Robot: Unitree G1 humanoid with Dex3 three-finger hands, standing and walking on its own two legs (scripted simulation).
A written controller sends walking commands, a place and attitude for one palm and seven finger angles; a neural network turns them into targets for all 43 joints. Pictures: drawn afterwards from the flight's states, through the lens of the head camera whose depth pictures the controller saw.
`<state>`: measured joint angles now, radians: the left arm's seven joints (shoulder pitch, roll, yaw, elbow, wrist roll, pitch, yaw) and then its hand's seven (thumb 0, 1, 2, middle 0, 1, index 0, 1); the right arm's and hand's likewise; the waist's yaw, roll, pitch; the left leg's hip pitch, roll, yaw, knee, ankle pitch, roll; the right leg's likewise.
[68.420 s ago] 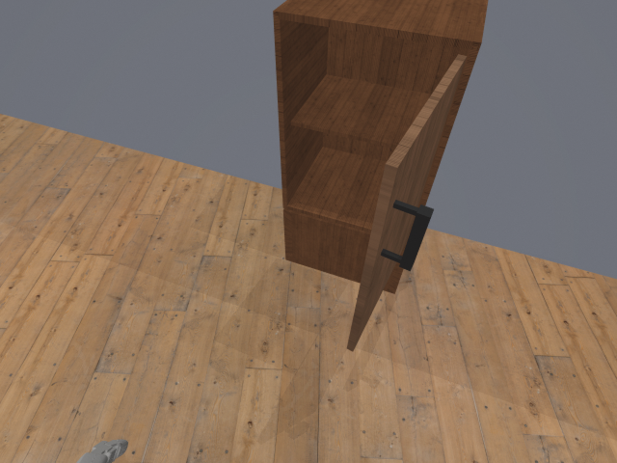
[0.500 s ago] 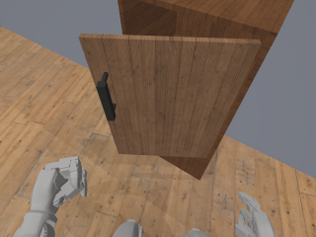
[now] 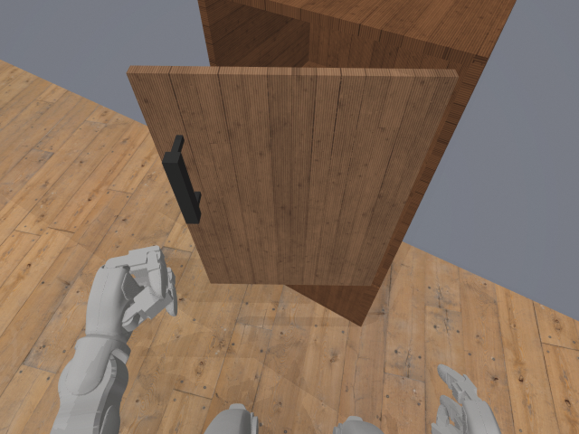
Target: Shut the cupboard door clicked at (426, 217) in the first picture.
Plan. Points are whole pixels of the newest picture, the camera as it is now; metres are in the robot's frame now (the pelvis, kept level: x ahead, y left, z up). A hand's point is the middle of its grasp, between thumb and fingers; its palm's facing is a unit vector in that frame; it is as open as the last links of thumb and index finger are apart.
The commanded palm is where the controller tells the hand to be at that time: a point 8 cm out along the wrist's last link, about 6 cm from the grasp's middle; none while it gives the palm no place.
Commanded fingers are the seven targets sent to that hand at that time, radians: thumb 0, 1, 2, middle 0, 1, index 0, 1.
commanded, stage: bring the fist close to the handle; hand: left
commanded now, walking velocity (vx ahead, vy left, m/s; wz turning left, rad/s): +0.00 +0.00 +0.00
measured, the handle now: (186, 181) +0.48 +0.19 +0.06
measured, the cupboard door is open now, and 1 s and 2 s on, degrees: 30 30 17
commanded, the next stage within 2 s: push the door shut along its arc in 0.94 s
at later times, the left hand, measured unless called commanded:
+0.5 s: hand (200, 245) +0.36 +0.14 +0.06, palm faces -0.02 -1.00 -0.04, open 3.1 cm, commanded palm +0.35 +0.20 +0.06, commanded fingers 0.00 0.90 0.90 -1.30 -1.50 -1.30 -1.50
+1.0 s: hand (193, 239) +0.37 +0.16 +0.06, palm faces +0.04 -1.00 -0.01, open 3.1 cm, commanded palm +0.34 +0.21 +0.06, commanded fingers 0.00 0.90 0.90 -1.30 -1.50 -1.30 -1.50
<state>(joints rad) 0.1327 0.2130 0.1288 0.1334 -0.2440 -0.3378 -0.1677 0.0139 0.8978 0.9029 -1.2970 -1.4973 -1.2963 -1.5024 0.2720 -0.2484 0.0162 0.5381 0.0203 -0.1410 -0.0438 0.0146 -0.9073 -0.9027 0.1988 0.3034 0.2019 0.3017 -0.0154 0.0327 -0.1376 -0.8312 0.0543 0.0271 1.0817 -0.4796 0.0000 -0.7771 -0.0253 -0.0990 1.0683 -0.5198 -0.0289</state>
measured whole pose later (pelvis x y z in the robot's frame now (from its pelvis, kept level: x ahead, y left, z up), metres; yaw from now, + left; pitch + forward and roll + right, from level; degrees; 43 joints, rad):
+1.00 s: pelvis +0.00 +0.00 +0.01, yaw -1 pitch +14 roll -1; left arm -0.30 0.19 0.16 0.61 -0.16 -0.47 -0.08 0.01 0.90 0.90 -1.30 -1.50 -1.30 -1.50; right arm 0.28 -0.25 0.00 0.62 0.01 -0.05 -0.01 0.01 -0.91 -0.90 0.20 0.30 0.20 0.30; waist -0.04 0.01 -0.12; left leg -0.84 0.05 0.05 1.04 -0.45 0.01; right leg -0.80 -0.02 -0.08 1.03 -0.48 -0.02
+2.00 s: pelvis -0.03 +0.02 -0.02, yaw -1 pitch +22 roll -3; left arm -0.97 0.42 0.20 1.19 -0.11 -0.41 -0.30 0.01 0.90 0.90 -1.30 -1.50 -1.30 -1.50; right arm 0.35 -0.28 0.02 0.68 0.00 -0.05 -0.01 0.01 -0.91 -0.90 0.20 0.30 0.20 0.30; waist -0.16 0.03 -0.12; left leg -1.12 0.05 0.03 1.18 -0.46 0.03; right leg -1.05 -0.03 -0.09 1.15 -0.48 -0.01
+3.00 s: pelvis -0.02 +0.02 -0.05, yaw -3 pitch +30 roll -5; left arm -1.41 0.58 0.18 1.36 -0.03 -0.20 -0.40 0.03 1.01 1.02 -1.30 -1.50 -1.30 -1.50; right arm 0.37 -0.27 0.05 0.71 -0.03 -0.09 -0.01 0.00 -0.91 -0.90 0.20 0.30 0.20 0.30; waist -0.28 0.06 -0.10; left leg -1.34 0.08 0.00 1.31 -0.50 0.03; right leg -1.26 0.00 -0.11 1.24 -0.51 -0.02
